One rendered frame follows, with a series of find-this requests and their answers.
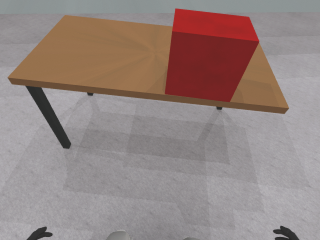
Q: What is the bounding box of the carton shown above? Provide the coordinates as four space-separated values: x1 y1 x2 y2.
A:
165 8 260 102

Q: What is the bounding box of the robot left hand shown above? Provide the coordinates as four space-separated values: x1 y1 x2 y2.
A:
27 226 53 240

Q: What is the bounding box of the table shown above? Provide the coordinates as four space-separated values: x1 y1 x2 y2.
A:
7 15 289 149

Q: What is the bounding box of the robot right hand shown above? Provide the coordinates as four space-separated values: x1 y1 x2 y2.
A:
273 226 299 240

